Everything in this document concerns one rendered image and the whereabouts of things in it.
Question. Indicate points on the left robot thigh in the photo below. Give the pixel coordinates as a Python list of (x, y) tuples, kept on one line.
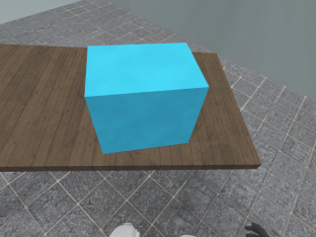
[(125, 231)]

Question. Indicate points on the table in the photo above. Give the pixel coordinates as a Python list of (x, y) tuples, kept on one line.
[(46, 126)]

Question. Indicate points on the carton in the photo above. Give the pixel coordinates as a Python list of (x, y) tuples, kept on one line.
[(143, 95)]

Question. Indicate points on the right robot hand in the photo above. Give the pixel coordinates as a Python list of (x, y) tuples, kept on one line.
[(257, 229)]

